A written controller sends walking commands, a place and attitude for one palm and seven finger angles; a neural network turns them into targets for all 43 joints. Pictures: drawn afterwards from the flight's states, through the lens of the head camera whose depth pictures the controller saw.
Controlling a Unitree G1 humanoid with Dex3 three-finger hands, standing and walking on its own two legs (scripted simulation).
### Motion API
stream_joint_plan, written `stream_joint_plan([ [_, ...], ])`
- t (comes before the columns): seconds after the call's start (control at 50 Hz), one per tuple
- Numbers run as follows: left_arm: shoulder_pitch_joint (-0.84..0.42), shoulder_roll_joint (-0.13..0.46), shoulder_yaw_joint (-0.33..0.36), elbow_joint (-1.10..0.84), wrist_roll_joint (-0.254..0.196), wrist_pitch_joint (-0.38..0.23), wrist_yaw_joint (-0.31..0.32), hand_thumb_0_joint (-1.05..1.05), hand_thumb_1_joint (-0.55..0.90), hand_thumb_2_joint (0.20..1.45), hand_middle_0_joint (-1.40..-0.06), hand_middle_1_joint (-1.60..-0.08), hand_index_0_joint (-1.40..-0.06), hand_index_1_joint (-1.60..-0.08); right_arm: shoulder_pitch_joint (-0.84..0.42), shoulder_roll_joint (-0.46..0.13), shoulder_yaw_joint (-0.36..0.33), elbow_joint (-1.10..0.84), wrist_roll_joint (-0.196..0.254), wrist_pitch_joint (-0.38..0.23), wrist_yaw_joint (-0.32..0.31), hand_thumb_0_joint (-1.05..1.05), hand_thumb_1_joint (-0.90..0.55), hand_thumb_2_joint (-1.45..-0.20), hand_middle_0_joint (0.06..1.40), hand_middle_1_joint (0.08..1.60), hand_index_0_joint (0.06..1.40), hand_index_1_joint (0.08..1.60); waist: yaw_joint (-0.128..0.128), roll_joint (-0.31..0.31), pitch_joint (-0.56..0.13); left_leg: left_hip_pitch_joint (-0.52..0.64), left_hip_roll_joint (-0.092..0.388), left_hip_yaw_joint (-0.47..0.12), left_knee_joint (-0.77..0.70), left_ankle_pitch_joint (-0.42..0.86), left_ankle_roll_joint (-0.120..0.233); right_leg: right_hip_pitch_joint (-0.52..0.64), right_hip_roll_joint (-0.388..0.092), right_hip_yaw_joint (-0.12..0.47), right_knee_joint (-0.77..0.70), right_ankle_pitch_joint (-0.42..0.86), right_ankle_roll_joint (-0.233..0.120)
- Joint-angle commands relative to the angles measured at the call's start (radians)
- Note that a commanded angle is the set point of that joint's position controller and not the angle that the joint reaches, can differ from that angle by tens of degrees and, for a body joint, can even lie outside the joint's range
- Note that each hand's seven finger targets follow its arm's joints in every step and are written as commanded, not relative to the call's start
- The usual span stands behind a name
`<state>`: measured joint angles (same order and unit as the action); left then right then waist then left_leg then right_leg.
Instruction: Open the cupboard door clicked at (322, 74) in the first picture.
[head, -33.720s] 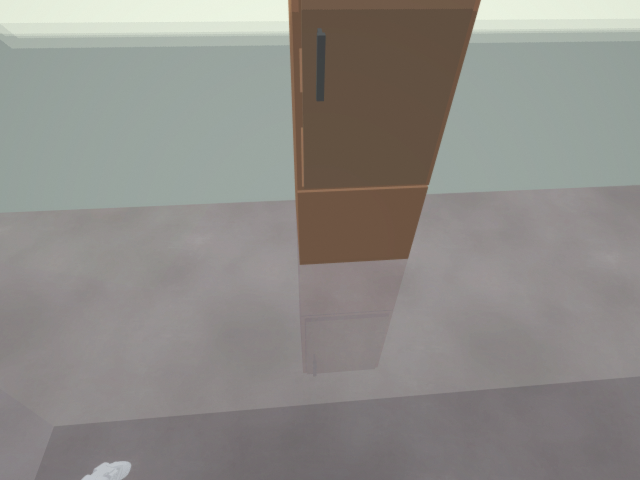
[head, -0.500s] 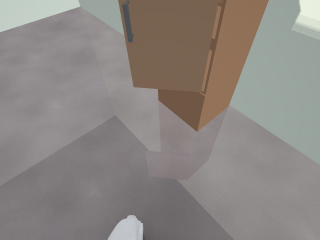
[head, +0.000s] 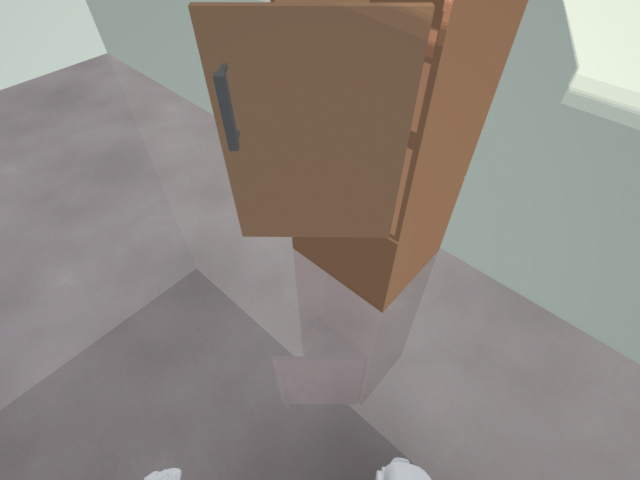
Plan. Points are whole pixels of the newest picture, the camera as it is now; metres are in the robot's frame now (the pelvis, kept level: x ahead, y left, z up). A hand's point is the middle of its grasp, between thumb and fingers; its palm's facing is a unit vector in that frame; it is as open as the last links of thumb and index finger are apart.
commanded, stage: take the last steps up to it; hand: left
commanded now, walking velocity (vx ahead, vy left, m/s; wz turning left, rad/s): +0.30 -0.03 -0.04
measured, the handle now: (229, 108) +0.76 +0.22 +0.07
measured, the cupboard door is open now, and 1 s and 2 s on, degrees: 41 41 41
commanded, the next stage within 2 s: come to a stop and stand still in 0.36 s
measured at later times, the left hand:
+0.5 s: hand out of the picture +0.16 +0.15 -0.18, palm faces +0.08 -0.98 -0.16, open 7.2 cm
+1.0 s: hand (233, 422) +0.24 +0.15 -0.18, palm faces +0.03 -0.96 -0.28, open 7.3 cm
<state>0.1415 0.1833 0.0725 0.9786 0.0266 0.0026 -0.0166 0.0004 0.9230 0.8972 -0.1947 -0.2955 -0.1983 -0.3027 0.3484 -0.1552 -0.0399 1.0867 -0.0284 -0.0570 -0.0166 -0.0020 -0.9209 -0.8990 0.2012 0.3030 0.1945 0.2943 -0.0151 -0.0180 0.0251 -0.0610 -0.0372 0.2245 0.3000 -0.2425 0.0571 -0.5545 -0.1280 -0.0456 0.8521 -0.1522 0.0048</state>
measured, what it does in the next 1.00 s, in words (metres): walks ahead: right foot, then left foot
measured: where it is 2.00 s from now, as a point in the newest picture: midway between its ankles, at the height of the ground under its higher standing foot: outside the picture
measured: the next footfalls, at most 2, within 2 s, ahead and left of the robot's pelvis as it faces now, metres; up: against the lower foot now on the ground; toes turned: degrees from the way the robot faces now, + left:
right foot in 0.14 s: +0.15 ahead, -0.14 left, +0.00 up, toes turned -8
left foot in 0.52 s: +0.29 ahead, +0.09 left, +0.00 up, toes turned +8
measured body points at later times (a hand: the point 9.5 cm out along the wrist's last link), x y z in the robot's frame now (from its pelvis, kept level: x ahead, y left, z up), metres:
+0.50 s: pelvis +0.18 -0.02 -0.01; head +0.20 -0.01 +0.44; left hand +0.16 +0.20 -0.17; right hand +0.24 -0.26 -0.15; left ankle +0.24 +0.08 -0.73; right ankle +0.11 -0.13 -0.74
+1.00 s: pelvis +0.18 -0.05 -0.01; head +0.21 -0.07 +0.43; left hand +0.24 +0.20 -0.15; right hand +0.24 -0.30 -0.17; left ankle +0.25 +0.08 -0.74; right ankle +0.16 -0.18 -0.75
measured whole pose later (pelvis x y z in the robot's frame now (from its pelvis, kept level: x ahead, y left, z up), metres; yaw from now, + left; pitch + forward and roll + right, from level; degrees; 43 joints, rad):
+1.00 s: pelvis +0.18 -0.05 -0.01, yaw -1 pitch +0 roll +1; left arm 0.21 0.20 0.06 1.00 0.03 0.03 0.02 0.00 0.91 0.90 -0.20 -0.30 -0.20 -0.30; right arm 0.16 -0.20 -0.07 1.03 -0.01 0.05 -0.03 0.00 -0.91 -0.90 0.20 0.30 0.20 0.29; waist 0.00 0.02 0.06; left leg -0.38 0.07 0.12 0.59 -0.26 -0.01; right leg -0.25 -0.05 -0.04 0.59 -0.33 0.00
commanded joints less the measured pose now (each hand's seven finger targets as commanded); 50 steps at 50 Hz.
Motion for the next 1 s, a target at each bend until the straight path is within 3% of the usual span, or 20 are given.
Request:
stream_joint_plan([
  [0.0, -0.046, 0.013, -0.014, -0.072, -0.002, -0.021, -0.005, 0.000, 0.900, 0.900, -0.200, -0.300, -0.200, -0.300, 0.098, -0.122, -0.016, -0.012, -0.008, -0.017, -0.003, 0.000, -0.900, -0.900, 0.200, 0.300, 0.200, 0.300, -0.018, 0.054, 0.088, -0.006, 0.335, -0.186, -0.108, 0.277, 0.109, 0.012, 0.015, -0.032, -0.154, -0.044, -0.014],
  [0.06, -0.025, 0.028, -0.013, -0.068, -0.001, -0.034, -0.004, 0.000, 0.900, 0.900, -0.200, -0.300, -0.200, -0.300, 0.115, -0.129, -0.017, 0.006, -0.010, -0.008, -0.002, 0.000, -0.900, -0.900, 0.200, 0.300, 0.200, 0.300, -0.010, 0.064, 0.058, 0.001, 0.319, -0.167, -0.003, 0.320, 0.083, 0.141, 0.058, -0.073, -0.264, -0.088, -0.032],
  [0.1, 0.155, 0.071, 0.002, -0.005, 0.001, -0.049, 0.000, 0.000, 0.900, 0.900, -0.200, -0.300, -0.200, -0.300, 0.094, -0.112, -0.011, 0.008, 0.003, -0.008, 0.000, 0.000, -0.900, -0.900, 0.200, 0.300, 0.200, 0.300, 0.075, 0.015, -0.044, -0.111, 0.237, -0.103, 0.231, 0.383, 0.028, 0.473, 0.070, -0.056, -0.366, 0.010, -0.065],
  [0.12, 0.316, 0.152, 0.024, 0.047, 0.005, -0.063, 0.011, 0.000, 0.900, 0.900, -0.200, -0.300, -0.200, -0.300, 0.074, -0.088, -0.007, -0.013, 0.017, -0.013, 0.006, 0.000, -0.900, -0.900, 0.200, 0.300, 0.200, 0.300, 0.134, -0.128, -0.152, -0.333, 0.142, -0.029, 0.469, 0.210, -0.020, 0.747, -0.116, 0.180, -0.383, 0.125, -0.139],
  [0.14, 0.403, 0.231, 0.037, 0.081, -0.009, -0.063, 0.018, 0.000, 0.900, 0.900, -0.200, -0.300, -0.200, -0.300, 0.063, -0.069, -0.005, -0.038, 0.023, -0.013, 0.008, 0.000, -0.900, -0.900, 0.200, 0.300, 0.200, 0.300, 0.142, -0.261, -0.185, -0.525, 0.035, -0.028, 0.767, -0.360, -0.061, 0.868, -0.321, 0.438, -0.485, 0.304, -0.259],
  [0.18, 0.297, 0.161, 0.024, 0.067, -0.014, -0.065, 0.038, 0.000, 0.900, 0.900, -0.200, -0.300, -0.200, -0.300, -0.042, -0.073, -0.014, -0.045, 0.022, 0.000, 0.006, 0.000, -0.900, -0.900, 0.200, 0.300, 0.200, 0.300, 0.116, -0.148, -0.085, -0.585, 0.111, -0.204, 0.911, -0.273, -0.052, 0.702, -0.278, 0.328, -0.513, 0.385, -0.249],
  [0.28, 0.172, 0.034, -0.006, 0.044, -0.005, -0.081, 0.040, 0.000, 0.900, 0.900, -0.200, -0.300, -0.200, -0.300, 0.008, 0.016, -0.009, -0.014, 0.006, 0.037, 0.015, 0.000, -0.900, -0.900, 0.200, 0.300, 0.200, 0.300, 0.003, -0.092, 0.004, -0.426, 0.145, -0.172, 0.689, -0.098, -0.088, 0.412, -0.166, 0.033, -0.605, 0.334, -0.162],
  [0.4, 0.178, 0.090, -0.009, 0.083, -0.006, -0.081, 0.030, 0.000, 0.900, 0.900, -0.200, -0.300, -0.200, -0.300, -0.087, 0.003, -0.003, -0.047, 0.010, 0.028, 0.029, 0.000, -0.900, -0.900, 0.200, 0.300, 0.200, 0.300, 0.021, -0.110, 0.019, -0.338, 0.100, -0.119, 0.379, -0.031, -0.088, 0.420, -0.147, 0.023, -0.582, 0.268, -0.159],
  [0.46, 0.161, 0.080, -0.016, 0.101, -0.010, -0.065, 0.032, 0.000, 0.900, 0.900, -0.200, -0.300, -0.200, -0.300, -0.055, -0.025, -0.002, -0.024, 0.005, 0.017, 0.021, 0.000, -0.900, -0.900, 0.200, 0.300, 0.200, 0.300, -0.014, -0.086, 0.031, -0.124, 0.071, -0.105, 0.196, 0.120, -0.085, 0.307, -0.102, -0.001, -0.491, 0.162, -0.105],
  [0.5, 0.218, 0.020, -0.038, 0.102, -0.021, -0.054, 0.043, 0.000, 0.900, 0.900, -0.200, -0.300, -0.200, -0.300, 0.035, -0.129, -0.011, -0.006, 0.000, 0.004, 0.002, 0.000, -0.900, -0.900, 0.200, 0.300, 0.200, 0.300, -0.031, 0.164, -0.082, 0.085, 0.261, -0.305, 0.172, 0.627, 0.000, 0.227, 0.019, -0.075, -0.276, 0.024, -0.017],
  [0.52, 0.239, -0.003, -0.050, 0.105, -0.029, -0.044, 0.051, 0.000, 0.900, 0.900, -0.200, -0.300, -0.200, -0.300, 0.036, -0.166, -0.011, -0.008, 0.007, 0.012, -0.014, 0.000, -0.900, -0.900, 0.200, 0.300, 0.200, 0.300, -0.021, 0.234, -0.128, 0.075, 0.385, -0.387, 0.156, 0.898, 0.086, 0.257, 0.050, -0.066, -0.209, -0.297, 0.013],
  [0.62, 0.232, 0.050, -0.036, 0.118, -0.018, 0.024, 0.057, 0.000, 0.900, 0.900, -0.200, -0.300, -0.200, -0.300, -0.107, -0.173, -0.008, -0.042, 0.015, 0.048, -0.050, 0.000, -0.900, -0.900, 0.200, 0.300, 0.200, 0.300, 0.005, 0.204, -0.036, -0.075, 0.388, -0.345, 0.072, 0.876, 0.125, 0.243, 0.035, 0.029, 0.004, -0.410, 0.024],
  [0.66, 0.210, 0.052, -0.025, 0.088, -0.015, 0.036, 0.052, 0.000, 0.900, 0.900, -0.200, -0.300, -0.200, -0.300, -0.121, -0.190, -0.025, -0.056, 0.014, 0.059, -0.052, 0.000, -0.900, -0.900, 0.200, 0.300, 0.200, 0.300, 0.003, 0.106, -0.039, -0.083, 0.404, -0.349, 0.080, 0.797, 0.151, 0.213, 0.047, 0.034, 0.036, -0.401, 0.018],
  [0.76, 0.186, 0.040, 0.000, 0.026, -0.004, 0.051, 0.045, 0.000, 0.900, 0.900, -0.200, -0.300, -0.200, -0.300, -0.151, -0.190, -0.048, -0.092, 0.004, 0.072, -0.046, 0.000, -0.900, -0.900, 0.200, 0.300, 0.200, 0.300, 0.009, 0.112, -0.104, -0.116, 0.395, -0.317, 0.055, 0.494, 0.145, 0.161, 0.073, 0.041, 0.156, -0.364, 0.018],
  [0.84, 0.170, 0.022, -0.002, -0.003, -0.004, 0.047, 0.039, 0.000, 0.900, 0.900, -0.200, -0.300, -0.200, -0.300, -0.185, -0.194, -0.054, -0.107, -0.003, 0.076, -0.029, 0.000, -0.900, -0.900, 0.200, 0.300, 0.200, 0.300, 0.013, 0.200, -0.084, -0.182, 0.362, -0.314, 0.014, 0.202, 0.107, 0.229, 0.075, 0.003, -0.030, -0.324, 0.013],
  [0.9, 0.241, 0.039, -0.003, 0.020, -0.003, 0.031, 0.039, 0.000, 0.900, 0.900, -0.200, -0.300, -0.200, -0.300, -0.193, -0.191, -0.055, -0.108, 0.006, 0.082, -0.018, 0.000, -0.900, -0.900, 0.200, 0.300, 0.200, 0.300, 0.048, 0.130, -0.086, -0.254, 0.294, -0.280, 0.083, 0.035, 0.045, 0.400, 0.094, -0.034, -0.345, -0.123, 0.008],
  [0.92, 0.247, 0.070, -0.001, 0.017, 0.003, 0.023, 0.043, 0.000, 0.900, 0.900, -0.200, -0.300, -0.200, -0.300, -0.170, -0.158, -0.052, -0.106, 0.013, 0.084, -0.014, 0.000, -0.900, -0.900, 0.200, 0.300, 0.200, 0.300, 0.045, 0.022, -0.070, -0.291, 0.225, -0.237, 0.150, -0.027, 0.002, 0.432, 0.060, 0.019, -0.468, -0.075, -0.002],
  [0.94, 0.213, 0.144, 0.006, 0.003, 0.011, 0.014, 0.048, 0.000, 0.900, 0.900, -0.200, -0.300, -0.200, -0.300, -0.155, -0.097, -0.043, -0.118, 0.022, 0.091, -0.008, 0.000, -0.900, -0.900, 0.200, 0.300, 0.200, 0.300, 0.028, -0.198, -0.028, -0.365, 0.116, -0.150, 0.272, -0.171, -0.062, 0.391, -0.114, 0.238, -0.584, -0.125, -0.067],
  [0.96, 0.155, 0.178, 0.003, -0.016, 0.005, 0.008, 0.048, 0.000, 0.900, 0.900, -0.200, -0.300, -0.200, -0.300, -0.193, -0.075, -0.031, -0.140, 0.018, 0.099, 0.003, 0.000, -0.900, -0.900, 0.200, 0.300, 0.200, 0.300, 0.036, -0.280, 0.027, -0.331, 0.075, -0.157, 0.384, -0.261, -0.076, 0.243, -0.211, 0.299, -0.657, -0.161, -0.135],
  [0.98, 0.112, 0.181, -0.008, -0.030, 0.005, 0.008, 0.047, 0.000, 0.900, 0.900, -0.200, -0.300, -0.200, -0.300, -0.198, -0.082, -0.033, -0.137, 0.016, 0.104, 0.010, 0.000, -0.900, -0.900, 0.200, 0.300, 0.200, 0.300, 0.029, -0.180, 0.030, -0.297, 0.071, -0.190, 0.476, -0.268, -0.070, 0.175, -0.218, 0.272, -0.667, -0.231, -0.168],
])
